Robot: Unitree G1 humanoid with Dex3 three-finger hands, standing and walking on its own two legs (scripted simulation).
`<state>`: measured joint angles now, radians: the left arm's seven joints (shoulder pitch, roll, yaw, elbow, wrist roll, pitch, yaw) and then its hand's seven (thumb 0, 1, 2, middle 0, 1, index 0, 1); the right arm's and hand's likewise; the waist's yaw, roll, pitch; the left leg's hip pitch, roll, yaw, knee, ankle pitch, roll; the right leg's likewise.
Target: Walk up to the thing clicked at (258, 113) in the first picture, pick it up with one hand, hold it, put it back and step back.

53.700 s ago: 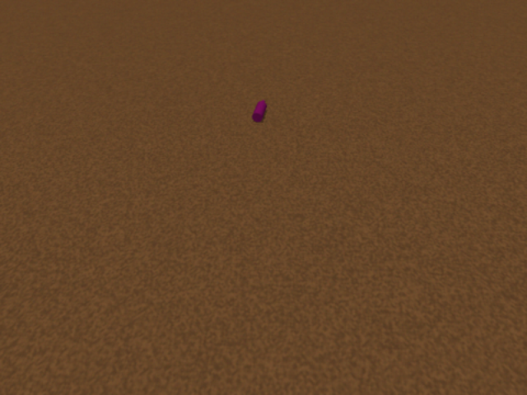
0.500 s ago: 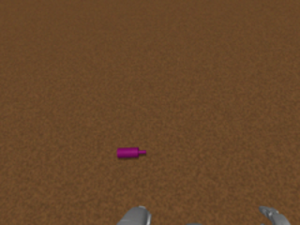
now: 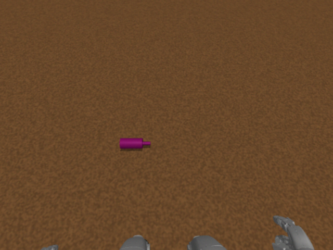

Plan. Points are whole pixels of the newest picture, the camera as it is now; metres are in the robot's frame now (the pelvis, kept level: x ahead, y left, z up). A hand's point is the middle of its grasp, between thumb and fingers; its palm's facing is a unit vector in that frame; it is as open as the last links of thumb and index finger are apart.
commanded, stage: step back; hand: left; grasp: from above
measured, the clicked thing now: (135, 143) +0.78 +0.20 -0.73
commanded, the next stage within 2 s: stand in 1.92 s
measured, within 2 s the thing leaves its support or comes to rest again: neither
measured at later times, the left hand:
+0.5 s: hand out of the picture -0.05 +0.26 -0.15, palm faces +0.07 -0.91 -0.41, open 7.4 cm
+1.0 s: hand out of the picture -0.28 +0.23 -0.14, palm faces +0.05 -0.90 -0.44, open 7.4 cm
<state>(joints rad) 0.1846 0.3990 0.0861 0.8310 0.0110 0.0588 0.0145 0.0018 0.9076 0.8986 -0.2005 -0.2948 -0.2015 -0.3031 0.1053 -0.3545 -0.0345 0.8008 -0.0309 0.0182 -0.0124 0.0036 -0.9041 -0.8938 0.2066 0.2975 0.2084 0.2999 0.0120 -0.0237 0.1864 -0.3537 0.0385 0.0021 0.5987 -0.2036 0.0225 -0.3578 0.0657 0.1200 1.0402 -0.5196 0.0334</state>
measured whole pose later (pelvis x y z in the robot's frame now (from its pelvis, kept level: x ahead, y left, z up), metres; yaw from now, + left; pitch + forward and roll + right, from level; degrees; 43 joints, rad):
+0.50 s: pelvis -0.17 -0.02 -0.01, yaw +5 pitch -3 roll +1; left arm 0.09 0.40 0.07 0.80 0.02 0.06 0.03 0.00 0.91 0.90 -0.20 -0.29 -0.20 -0.30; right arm 0.20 -0.37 -0.04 0.89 -0.03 0.05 0.00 0.01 -0.91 -0.89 0.20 0.30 0.20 0.30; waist 0.00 -0.03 0.19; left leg -0.27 -0.04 -0.02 0.68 -0.36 0.03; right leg -0.47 -0.01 0.05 0.89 -0.47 0.00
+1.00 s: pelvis -0.33 -0.05 +0.00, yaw +3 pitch -2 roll +1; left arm 0.22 0.37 0.06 0.90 0.05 0.01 0.01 0.00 0.90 0.90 -0.21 -0.30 -0.21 -0.30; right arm 0.19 -0.41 -0.05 0.90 -0.03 0.05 0.00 0.00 -0.91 -0.89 0.20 0.30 0.20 0.30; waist 0.03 0.03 0.10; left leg -0.36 -0.04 -0.08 0.89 -0.49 -0.01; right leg -0.30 -0.02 -0.01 0.67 -0.33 -0.02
